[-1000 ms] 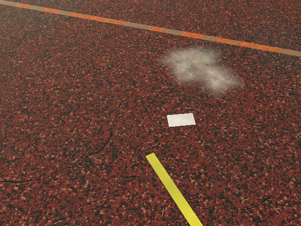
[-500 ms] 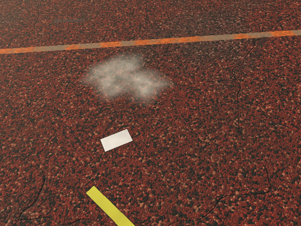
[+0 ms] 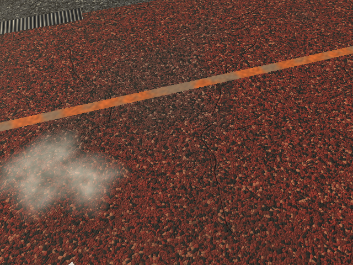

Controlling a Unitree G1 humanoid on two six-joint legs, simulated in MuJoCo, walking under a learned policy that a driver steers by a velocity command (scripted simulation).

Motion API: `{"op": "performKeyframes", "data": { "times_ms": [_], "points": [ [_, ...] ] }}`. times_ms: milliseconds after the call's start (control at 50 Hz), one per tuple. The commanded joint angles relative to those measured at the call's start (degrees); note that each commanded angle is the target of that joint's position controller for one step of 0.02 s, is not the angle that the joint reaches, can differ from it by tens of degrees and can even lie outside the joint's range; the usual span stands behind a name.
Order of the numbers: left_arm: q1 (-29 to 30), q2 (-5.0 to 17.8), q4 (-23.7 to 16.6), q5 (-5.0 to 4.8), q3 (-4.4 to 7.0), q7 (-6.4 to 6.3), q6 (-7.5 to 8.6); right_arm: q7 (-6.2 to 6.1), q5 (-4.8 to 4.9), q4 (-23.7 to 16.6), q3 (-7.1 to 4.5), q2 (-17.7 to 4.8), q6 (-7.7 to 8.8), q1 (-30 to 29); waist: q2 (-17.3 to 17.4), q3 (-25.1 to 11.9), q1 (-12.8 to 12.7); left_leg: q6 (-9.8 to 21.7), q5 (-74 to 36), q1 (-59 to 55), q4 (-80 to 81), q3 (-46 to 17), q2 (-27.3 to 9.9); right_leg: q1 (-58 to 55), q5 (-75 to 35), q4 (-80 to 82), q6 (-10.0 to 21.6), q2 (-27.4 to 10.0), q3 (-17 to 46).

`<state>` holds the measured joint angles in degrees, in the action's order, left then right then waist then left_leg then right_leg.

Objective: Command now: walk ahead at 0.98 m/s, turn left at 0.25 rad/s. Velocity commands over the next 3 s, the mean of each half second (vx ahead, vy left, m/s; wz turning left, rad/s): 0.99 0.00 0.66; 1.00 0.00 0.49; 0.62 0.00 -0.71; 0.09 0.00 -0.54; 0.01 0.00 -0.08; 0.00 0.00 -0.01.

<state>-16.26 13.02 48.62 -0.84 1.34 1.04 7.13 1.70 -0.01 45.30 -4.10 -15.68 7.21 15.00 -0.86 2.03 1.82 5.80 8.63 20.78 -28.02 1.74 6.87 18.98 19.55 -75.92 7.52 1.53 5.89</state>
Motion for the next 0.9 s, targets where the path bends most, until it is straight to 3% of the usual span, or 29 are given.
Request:
{"op": "performKeyframes", "data": {
  "times_ms": [20, 60, 100, 140, 180, 240, 260, 280, 300, 320, 340, 360, 400, 420, 460, 540, 620, 680, 700, 720, 740, 760, 780, 800, 820, 840, 860, 880, 900],
  "points": [
    [3.04, 2.16, -7.92, 0.8, 0.14, 0.12, 2.25, 0.72, -0.14, -1.14, 0.65, -0.63, 0.65, 3.68, -0.45, -2.32, -3.29, 12.05, 11.88, -14.29, 18.63, -31.2, -14.26, 19.59, -2.66, 2.86, -0.97, -6.06, 2.79],
    [4.04, 1.96, -9.36, 1.35, -0.25, -0.49, 2.02, 0.1, 1.18, -0.55, 0.83, -1.12, 0.42, 3.96, 0.41, 1.4, -5.16, 12.36, 10.27, -7.14, 20.28, -28.84, -13.91, 20.05, -2.11, 9.99, -3.68, -7.89, 1.31],
    [10.93, 2.54, -12.32, 2.35, -0.94, -0.72, 2.41, -1.05, 1.45, -1.04, 0.39, -3.03, 0.51, 5.09, 0.2, 4.25, -3.48, 11.96, 5.76, 0.04, 21.47, -25.23, -12.72, 17.79, -11.22, 20.56, -6.49, -7.9, -0.98],
    [17.43, 1.86, -14.32, 2.28, -1.54, -0.13, 2.86, -1.91, 1.98, -1.51, -0.15, -4.87, 0.28, 6.04, 1.7, 4.91, -1.41, 9.08, 2.12, 8.66, 20.76, -19.54, -8.94, 5.6, -22.84, 33.9, -8.22, -4.92, -3.24],
    [20.77, 3.04, -15.98, 1.13, -0.95, -0.16, 2.85, -1.88, 2.72, -1.28, -0.72, -6.69, 0.09, 9.71, 3.54, 3.51, 0.72, 7.6, 4.0, 9.14, 20.16, -21.03, -9.7, -2.31, -28.73, 39.76, -9.83, -2.21, -3.32],
    [21.47, 7.47, -17.22, -0.74, 1.18, -1.1, 2.53, -2.08, 3.4, -0.66, -0.32, -4.96, -1.02, 12.92, 5.11, 1.87, 0.7, 5.28, 3.7, -3.06, 12.81, -25.09, -11.46, -2.84, -23.1, 47.01, -9.98, -1.6, -0.91],
    [18.54, 9.1, -16.86, -0.95, 2.21, -1.35, 2.68, -2.17, 3.02, -0.48, -0.26, -4.89, -1.57, 13.2, 5.8, -0.12, -1.25, 4.17, -3.7, -6.16, 7.39, -25.21, -11.3, -5.45, -17.98, 47.45, -8.88, -0.88, -1.41],
    [11.65, 10.98, -16.0, -1.06, 3.38, -1.59, 2.89, -1.96, 2.38, -0.81, -0.19, -5.19, -1.89, 12.21, 6.35, -4.5, -5.64, 2.35, -12.88, -6.82, -2.44, -23.4, -9.41, -12.64, -15.19, 47.51, -7.07, -1.59, -1.63],
    [-2.39, 13.23, -13.8, -0.89, 4.34, -2.14, 2.72, -1.68, 0.74, -2.96, 0.39, -4.11, -2.1, 8.99, 5.48, -14.26, -12.55, 0.26, -12.01, 1.31, -19.44, -20.45, -7.59, -29.82, -10.13, 43.57, -4.06, -8.28, 3.19],
    [-12.49, 19.02, -11.99, 0.91, 5.61, -2.25, 1.72, -1.54, 1.37, -4.63, 2.6, 4.04, -1.27, 16.95, -14.44, -27.58, -10.17, -2.28, 15.23, 18.55, -42.31, -14.14, -1.71, -52.1, 6.01, 47.88, 4.24, -24.55, 30.53],
    [-12.93, 17.8, -10.49, 0.54, 5.55, -1.03, 1.46, -1.79, 4.83, -6.11, 3.29, 2.38, -0.89, 18.47, -25.96, -29.55, -8.95, -1.72, 19.93, 29.75, -55.17, -12.43, -6.0, -52.67, 27.47, 58.31, 7.79, -30.0, 51.78],
    [-8.8, 11.67, -11.28, 0.36, 4.51, -1.35, 1.03, -2.45, 5.23, -5.81, 2.19, -1.74, -1.43, 11.39, -16.79, -16.74, -10.47, -1.73, 15.0, 35.54, -59.38, -10.38, -8.7, -44.23, 27.92, 60.55, 5.24, -26.34, 43.42],
    [-3.47, 7.45, -9.63, 1.26, 3.23, -1.35, 0.12, -2.09, 2.31, -7.91, 1.64, -2.52, -2.39, 1.86, -2.19, -5.32, -8.05, -1.61, 9.15, 32.18, -56.22, -7.77, -12.84, -27.05, 4.29, 59.94, 2.33, -21.61, 23.1],
    [-1.0, 5.8, -8.76, 2.04, 2.82, -1.17, 0.07, -1.55, 1.99, -8.82, 1.35, -1.39, -3.13, 0.89, -2.35, -2.44, -5.52, -1.45, 7.98, 28.98, -53.7, -8.33, -14.62, -20.24, -1.31, 61.2, 1.55, -19.29, 16.59],
    [2.26, 3.65, -7.09, 1.27, 2.6, -0.58, 0.16, -0.62, 3.19, -10.51, 1.66, 1.14, -5.02, 0.47, -4.87, 0.63, -2.42, -1.61, 9.07, 26.99, -50.71, -8.32, -17.25, -13.59, -7.65, 63.49, 0.42, -18.0, 7.2],
    [5.62, 7.5, -6.04, 1.01, 3.58, -1.02, 0.71, 0.37, 1.72, -13.37, 1.92, 0.15, -5.78, -2.87, -2.26, 3.79, 0.18, -2.81, -2.85, 26.93, -41.94, -6.94, -17.73, -8.83, -18.22, 66.92, -0.4, -16.27, -6.71],
    [1.18, 12.54, -4.56, 0.89, 4.37, -1.67, 0.67, 2.29, 1.42, -15.49, 1.78, -1.96, -4.95, -12.49, 2.53, 6.66, -3.38, -0.87, -14.78, 21.96, -23.74, 0.5, -14.53, -13.12, -22.92, 68.8, -2.97, -14.32, -16.08],
    [-3.48, 17.05, -3.62, 0.99, 4.83, -1.71, -0.32, 3.11, 1.98, -17.01, 0.96, -4.19, -4.24, -14.85, -1.52, 4.34, -2.24, 2.32, -9.15, 12.39, -17.29, 6.84, -7.54, -20.02, -59.54, 62.16, -3.48, -15.8, -18.47],
    [-4.28, 18.87, -3.42, 0.94, 5.1, -1.96, -0.94, 3.03, 2.16, -17.04, 0.19, -5.69, -4.28, -12.29, -4.36, 1.99, 0.49, 3.61, -4.03, 8.61, -17.18, 7.77, -5.02, -22.78, -73.58, 56.22, -2.97, -17.11, -18.3],
    [-3.61, 20.07, -3.6, 1.08, 5.25, -2.08, -1.57, 2.78, 2.32, -15.51, -1.26, -8.38, -4.47, -4.45, -6.52, -2.49, 5.47, 5.35, 0.01, -0.63, -16.86, 7.8, -2.91, -22.4, -82.05, 45.69, -2.21, -18.01, -17.85],
    [-1.04, 19.48, -4.22, 1.09, 4.85, -2.13, -1.8, 1.92, 2.23, -11.15, -3.48, -11.96, -4.97, 10.21, -5.78, -9.09, 13.21, 8.03, -4.0, -19.85, -11.86, 6.08, -2.21, -15.16, -81.9, 30.29, -2.55, -16.95, -17.65],
    [-2.29, 14.4, -4.69, 1.53, 3.3, -2.16, -1.21, 0.5, 2.45, -7.3, -4.38, -14.96, -5.7, 17.92, 3.08, -11.43, 13.59, 9.55, -2.22, -37.82, -11.62, -5.79, -8.43, 1.86, -32.98, 5.63, -4.57, -10.11, -16.27],
    [-13.48, 5.11, -7.71, 0.24, 0.15, -0.91, 1.27, 0.76, 1.03, -8.88, -3.95, -19.55, -4.51, 12.27, 21.46, -21.97, 0.86, 20.18, 15.85, -51.9, 0.11, -42.27, -22.93, 22.25, 11.79, -14.54, -5.62, -0.51, -6.64],
    [-5.68, 12.54, -7.89, -2.1, 1.43, -0.55, 3.15, 0.95, 0.87, -8.82, -3.1, -12.97, -3.92, 14.67, 10.89, -25.06, 7.1, 17.77, 29.98, -48.85, 11.7, -50.59, -24.38, 25.44, 5.99, -14.35, -3.83, -2.53, 2.05],
    [1.61, 12.7, -10.26, -4.02, 1.62, -0.83, 3.44, 0.96, 0.47, -7.99, -2.63, -11.94, -3.02, 13.12, 6.22, -12.85, 6.37, 15.24, 28.26, -38.85, 14.87, -46.31, -24.22, 28.77, 3.0, -11.82, -3.31, -3.96, 0.85],
    [3.56, 10.69, -10.44, -3.32, 0.93, -1.48, 3.15, 1.16, 0.4, -8.01, -1.96, -10.41, -2.14, 7.76, -2.44, -6.56, 2.81, 13.31, 21.45, -27.55, 15.01, -39.62, -23.47, 26.88, 0.08, -7.32, -3.19, -7.1, 0.73],
    [2.11, 9.67, -9.13, -2.25, 0.88, -1.71, 2.05, 1.25, -0.46, -8.3, -1.03, -7.42, -1.42, 3.19, -3.29, -4.7, -0.22, 11.98, 16.94, -19.21, 14.32, -32.45, -21.52, 22.86, -2.65, -4.22, -3.24, -9.54, 0.93],
    [-1.82, 9.41, -7.46, -2.29, 1.14, -1.29, 0.35, 1.21, -1.38, -8.38, -0.25, -5.03, -0.92, 0.44, -1.21, -3.27, -3.1, 10.7, 14.25, -12.54, 14.87, -26.36, -19.81, 18.86, -5.32, -2.64, -3.43, -11.73, 1.71],
    [-3.32, 8.89, -6.46, -2.21, 1.33, -1.19, -1.16, 1.27, -1.04, -7.74, 0.12, -3.44, -0.5, -0.53, 0.36, -1.93, -4.2, 9.76, 12.09, -8.15, 16.04, -21.84, -18.61, 17.28, -6.26, -0.86, -3.88, -12.7, 1.7]
  ]
}}
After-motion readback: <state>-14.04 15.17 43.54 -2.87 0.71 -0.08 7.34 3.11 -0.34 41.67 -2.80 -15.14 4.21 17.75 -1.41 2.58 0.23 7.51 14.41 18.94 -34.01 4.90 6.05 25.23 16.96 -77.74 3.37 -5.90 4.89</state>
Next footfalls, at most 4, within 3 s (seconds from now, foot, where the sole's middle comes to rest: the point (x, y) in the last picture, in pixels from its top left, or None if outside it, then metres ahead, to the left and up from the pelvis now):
0.30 right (229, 258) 0.49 -0.15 -0.76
0.76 left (119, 199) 0.75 0.27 -0.76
1.24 right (99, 116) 1.22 0.41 -0.76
1.70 left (67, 98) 1.36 0.59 -0.76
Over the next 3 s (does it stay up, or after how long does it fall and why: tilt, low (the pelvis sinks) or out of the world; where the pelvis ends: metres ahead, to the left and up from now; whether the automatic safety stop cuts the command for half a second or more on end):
stays up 1.27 0.46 0.01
